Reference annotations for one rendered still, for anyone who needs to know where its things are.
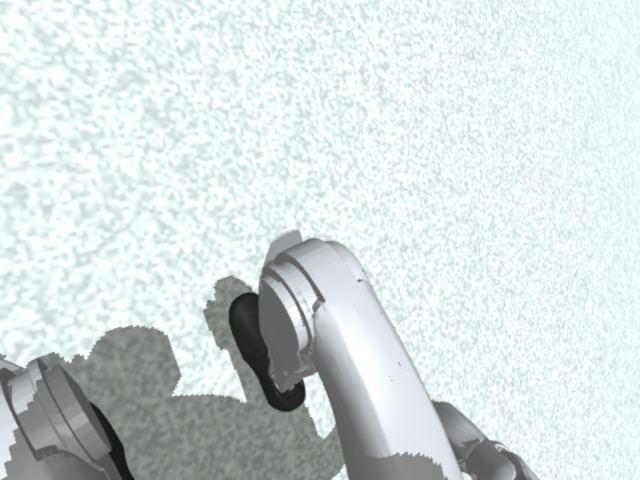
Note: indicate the right robot hand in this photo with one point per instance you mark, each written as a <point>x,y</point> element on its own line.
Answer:
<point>463,435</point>

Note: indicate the right robot arm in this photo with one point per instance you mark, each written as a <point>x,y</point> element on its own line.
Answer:
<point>492,460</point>

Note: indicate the right robot foot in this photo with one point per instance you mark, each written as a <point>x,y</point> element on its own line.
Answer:
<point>244,324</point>

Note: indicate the left robot foot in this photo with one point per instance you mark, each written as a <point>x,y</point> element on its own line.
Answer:
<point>117,453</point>

